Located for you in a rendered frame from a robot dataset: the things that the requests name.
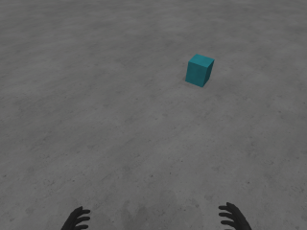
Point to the robot right hand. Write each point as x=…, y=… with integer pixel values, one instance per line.
x=239, y=221

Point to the robot left hand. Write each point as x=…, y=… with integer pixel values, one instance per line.
x=74, y=219

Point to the carton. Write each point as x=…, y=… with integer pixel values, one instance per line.
x=199, y=70

